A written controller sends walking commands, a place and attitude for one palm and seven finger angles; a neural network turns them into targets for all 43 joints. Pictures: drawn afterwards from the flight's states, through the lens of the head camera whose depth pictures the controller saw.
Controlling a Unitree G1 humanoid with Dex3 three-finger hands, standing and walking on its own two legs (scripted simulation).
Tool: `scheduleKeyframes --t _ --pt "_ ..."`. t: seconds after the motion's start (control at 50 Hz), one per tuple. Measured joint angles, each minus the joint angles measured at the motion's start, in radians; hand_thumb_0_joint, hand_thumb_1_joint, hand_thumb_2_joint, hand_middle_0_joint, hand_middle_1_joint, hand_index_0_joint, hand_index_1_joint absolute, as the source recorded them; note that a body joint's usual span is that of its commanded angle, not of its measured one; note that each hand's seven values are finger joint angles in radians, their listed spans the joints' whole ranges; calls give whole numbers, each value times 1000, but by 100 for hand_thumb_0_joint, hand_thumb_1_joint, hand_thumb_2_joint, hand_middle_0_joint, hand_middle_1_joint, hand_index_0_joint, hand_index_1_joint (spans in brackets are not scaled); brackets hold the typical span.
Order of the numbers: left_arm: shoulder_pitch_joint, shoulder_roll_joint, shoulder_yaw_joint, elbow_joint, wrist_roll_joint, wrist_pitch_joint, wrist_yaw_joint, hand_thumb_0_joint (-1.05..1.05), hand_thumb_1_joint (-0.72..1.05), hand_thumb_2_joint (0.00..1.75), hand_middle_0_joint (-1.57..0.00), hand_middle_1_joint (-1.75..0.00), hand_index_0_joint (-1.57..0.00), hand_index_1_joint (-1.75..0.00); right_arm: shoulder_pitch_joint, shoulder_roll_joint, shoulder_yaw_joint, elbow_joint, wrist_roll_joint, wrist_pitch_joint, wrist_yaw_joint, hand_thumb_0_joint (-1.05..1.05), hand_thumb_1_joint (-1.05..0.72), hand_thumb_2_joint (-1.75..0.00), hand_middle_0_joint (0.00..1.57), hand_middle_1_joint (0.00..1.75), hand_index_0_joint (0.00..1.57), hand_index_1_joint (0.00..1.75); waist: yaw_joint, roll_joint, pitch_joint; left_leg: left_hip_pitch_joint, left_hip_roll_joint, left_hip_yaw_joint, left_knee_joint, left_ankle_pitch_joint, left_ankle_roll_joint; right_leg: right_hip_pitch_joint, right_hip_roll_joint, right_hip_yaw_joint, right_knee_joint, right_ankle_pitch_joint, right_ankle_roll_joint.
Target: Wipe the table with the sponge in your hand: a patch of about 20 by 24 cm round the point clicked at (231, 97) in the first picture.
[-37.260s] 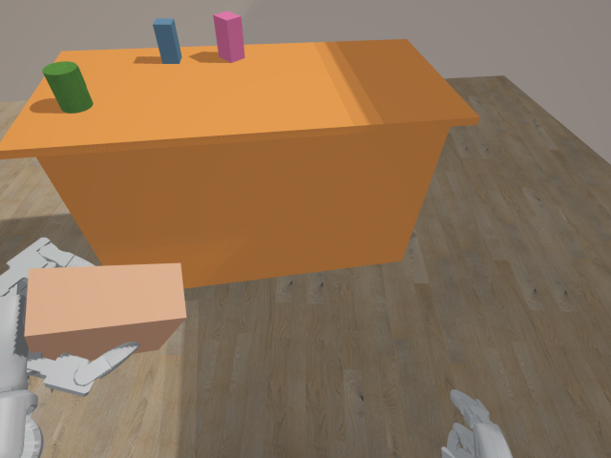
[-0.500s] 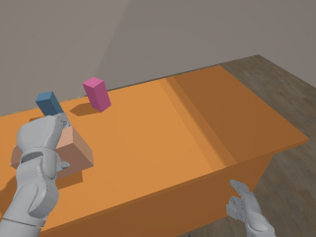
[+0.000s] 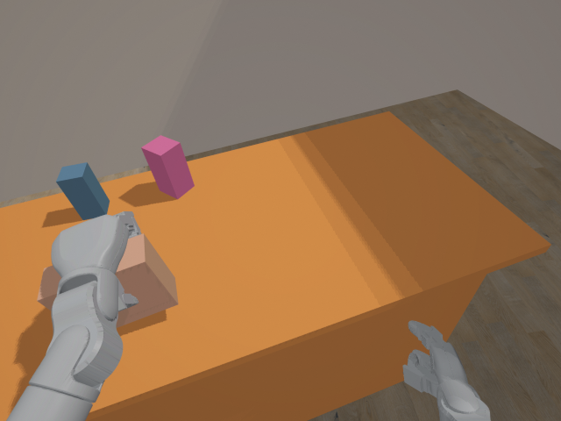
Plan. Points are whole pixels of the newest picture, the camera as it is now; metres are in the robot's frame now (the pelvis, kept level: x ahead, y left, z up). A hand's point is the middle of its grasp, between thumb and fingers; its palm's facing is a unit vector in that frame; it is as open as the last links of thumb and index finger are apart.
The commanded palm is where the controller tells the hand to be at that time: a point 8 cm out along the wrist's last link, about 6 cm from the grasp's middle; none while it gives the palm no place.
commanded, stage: move the sponge above the wiping area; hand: left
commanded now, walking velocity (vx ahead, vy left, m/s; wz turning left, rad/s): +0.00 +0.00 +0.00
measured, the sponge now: (121, 294) +0.25 +0.29 +0.05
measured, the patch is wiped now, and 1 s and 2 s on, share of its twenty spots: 0.00 0.00 0.00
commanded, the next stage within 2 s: none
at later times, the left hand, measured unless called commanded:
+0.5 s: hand (119, 283) +0.25 +0.27 +0.10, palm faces +0.01 -0.13 -0.99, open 9.9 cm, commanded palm +0.21 +0.26 +0.17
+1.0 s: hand (129, 297) +0.23 +0.26 +0.08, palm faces -0.06 -0.15 -0.99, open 9.9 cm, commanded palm +0.21 +0.26 +0.18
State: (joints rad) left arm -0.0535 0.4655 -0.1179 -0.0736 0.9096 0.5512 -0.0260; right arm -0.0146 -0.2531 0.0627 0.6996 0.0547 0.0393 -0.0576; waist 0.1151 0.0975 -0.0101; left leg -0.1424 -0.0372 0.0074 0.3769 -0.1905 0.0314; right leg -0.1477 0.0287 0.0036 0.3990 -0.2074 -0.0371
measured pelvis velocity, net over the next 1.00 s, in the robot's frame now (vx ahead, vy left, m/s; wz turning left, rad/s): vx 0.00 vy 0.00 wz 0.01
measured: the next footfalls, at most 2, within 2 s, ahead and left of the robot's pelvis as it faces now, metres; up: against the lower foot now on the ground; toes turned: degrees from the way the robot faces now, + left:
none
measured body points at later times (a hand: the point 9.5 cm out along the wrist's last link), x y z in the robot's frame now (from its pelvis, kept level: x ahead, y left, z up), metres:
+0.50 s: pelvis +0.00 +0.00 +0.00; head -0.02 -0.05 +0.45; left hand +0.24 +0.28 +0.15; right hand +0.26 -0.20 -0.08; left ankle +0.01 +0.10 -0.74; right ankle +0.01 -0.10 -0.74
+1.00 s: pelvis +0.00 +0.00 +0.00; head -0.02 -0.05 +0.45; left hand +0.23 +0.26 +0.14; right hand +0.26 -0.20 -0.08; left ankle +0.01 +0.10 -0.74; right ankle +0.01 -0.10 -0.74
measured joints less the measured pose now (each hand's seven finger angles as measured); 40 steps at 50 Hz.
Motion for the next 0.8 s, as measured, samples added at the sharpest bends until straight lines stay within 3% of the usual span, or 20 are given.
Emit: scheduleKeyframes --t 0.06,0.12,0.24,0.34,0.46,0.56,0.66,0.72,0.8 --pt "16 -12 -36 -6 10 6 -38 0 -52 104 -78 -140 -79 -140 1 -9 2 -10 -1 9 2 1 -90 -90 20 30 22 32 -7 3 -1 -4 -5 -2 1 0 3 -5 -5 -2 6 -5 3" --pt "38 -18 -61 -22 15 -27 -55 0 -52 104 -78 -139 -79 -140 2 -10 -1 -15 -6 13 -2 1 -90 -90 20 30 22 32 -6 0 5 -2 -6 -1 3 -3 5 -6 -5 0 12 -9 3" --pt "75 -4 -53 -80 27 -107 4 0 -52 104 -79 -139 -79 -139 18 3 -15 -8 -19 0 1 1 -90 -90 20 30 21 31 17 -9 4 13 2 5 5 -13 0 10 3 6 6 -11 -2" --pt "68 8 -6 -80 6 -45 47 0 -52 104 -78 -139 -79 -139 14 3 -14 6 -8 9 15 1 -90 -90 20 30 21 32 17 -6 -7 21 7 4 4 -15 -5 20 8 6 -1 -10 -5" --pt "52 2 -10 -52 -12 39 -13 0 -52 104 -78 -139 -79 -140 1 -13 -3 -4 6 24 10 1 -90 -90 20 30 22 32 6 5 0 10 2 -7 4 -5 -4 12 3 -6 3 -7 -4" --pt "78 -1 -58 -65 3 -24 -60 0 -52 104 -78 -139 -79 -140 0 -12 -2 -11 -5 17 -3 1 -90 -90 20 30 22 32 7 7 11 5 1 -9 10 -4 -3 6 2 -8 12 -8 -5" --pt "85 21 -43 -74 11 -121 -17 0 -52 104 -78 -139 -79 -139 6 8 -3 1 -16 -2 -10 1 -90 -90 20 30 21 31 19 -3 9 18 9 -3 10 -8 -8 18 10 0 7 -6 -11" --pt "67 34 -1 -56 1 -114 22 0 -52 104 -79 -139 -79 -139 5 16 -2 12 -13 -3 -5 1 -90 -90 20 30 20 31 21 -6 2 23 15 1 8 -10 -12 23 16 4 1 -3 -13" --pt "45 40 48 -32 -17 -35 27 0 -52 104 -78 -139 -79 -139 -5 9 -1 15 -1 7 4 1 -90 -90 20 30 20 31 15 -1 -4 20 15 1 8 -8 -13 21 16 4 -1 0 -12"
